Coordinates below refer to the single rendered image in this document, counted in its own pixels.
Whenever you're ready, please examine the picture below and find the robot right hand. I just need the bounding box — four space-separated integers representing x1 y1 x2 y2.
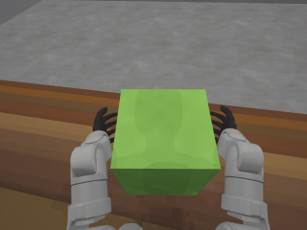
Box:
209 105 237 144

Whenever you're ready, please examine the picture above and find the right robot forearm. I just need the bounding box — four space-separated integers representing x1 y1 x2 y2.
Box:
217 128 271 230

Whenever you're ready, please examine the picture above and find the carton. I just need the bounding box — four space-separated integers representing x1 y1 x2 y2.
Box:
110 89 221 196

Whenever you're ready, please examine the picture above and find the robot left hand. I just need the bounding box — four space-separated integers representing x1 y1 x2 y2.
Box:
92 107 118 144

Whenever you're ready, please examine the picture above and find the left robot forearm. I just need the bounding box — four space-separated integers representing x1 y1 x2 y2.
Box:
66 130 113 230

